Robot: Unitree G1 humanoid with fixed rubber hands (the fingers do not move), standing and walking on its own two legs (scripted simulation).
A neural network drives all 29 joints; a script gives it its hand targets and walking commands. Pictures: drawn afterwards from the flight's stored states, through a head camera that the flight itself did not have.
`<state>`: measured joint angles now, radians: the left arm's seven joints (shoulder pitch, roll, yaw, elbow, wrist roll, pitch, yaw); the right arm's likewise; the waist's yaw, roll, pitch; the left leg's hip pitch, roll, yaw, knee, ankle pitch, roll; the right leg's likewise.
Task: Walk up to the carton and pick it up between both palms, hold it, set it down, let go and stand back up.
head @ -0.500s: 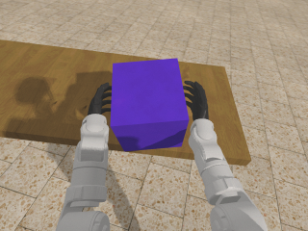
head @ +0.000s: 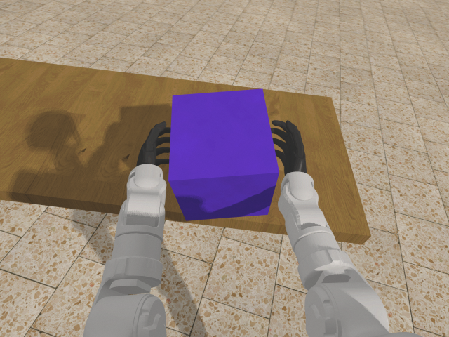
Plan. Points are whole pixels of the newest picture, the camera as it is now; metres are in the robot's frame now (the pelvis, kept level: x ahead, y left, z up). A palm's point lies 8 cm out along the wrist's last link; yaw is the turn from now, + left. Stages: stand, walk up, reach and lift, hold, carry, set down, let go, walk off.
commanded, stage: set down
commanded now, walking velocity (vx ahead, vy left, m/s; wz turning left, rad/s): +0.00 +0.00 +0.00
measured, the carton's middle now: (222, 158) +0.41 -0.01 +0.08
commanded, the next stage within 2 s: none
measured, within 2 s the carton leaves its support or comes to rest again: rests again in 2.00 s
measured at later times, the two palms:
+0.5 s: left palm (157, 164) +0.40 +0.11 +0.08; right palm (292, 159) +0.40 -0.14 +0.09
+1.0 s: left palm (167, 166) +0.41 +0.10 +0.05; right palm (294, 164) +0.41 -0.16 +0.07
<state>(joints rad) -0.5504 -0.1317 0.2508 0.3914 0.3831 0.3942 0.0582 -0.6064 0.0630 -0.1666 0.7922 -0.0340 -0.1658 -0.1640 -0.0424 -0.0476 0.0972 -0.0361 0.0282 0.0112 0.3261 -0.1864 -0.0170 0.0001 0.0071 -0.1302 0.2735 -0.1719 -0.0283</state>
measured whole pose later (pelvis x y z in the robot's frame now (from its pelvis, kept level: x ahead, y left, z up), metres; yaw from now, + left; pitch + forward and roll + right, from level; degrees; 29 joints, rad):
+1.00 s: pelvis +0.01 -0.01 +0.00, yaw -3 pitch +6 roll +0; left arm -0.72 -0.14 0.45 0.88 0.39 0.02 0.11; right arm -0.76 0.10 -0.56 1.01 -0.37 -0.26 -0.08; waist 0.00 -0.01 -0.02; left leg -0.24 0.04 0.05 0.31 -0.18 -0.03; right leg -0.23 0.02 -0.09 0.30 -0.17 -0.04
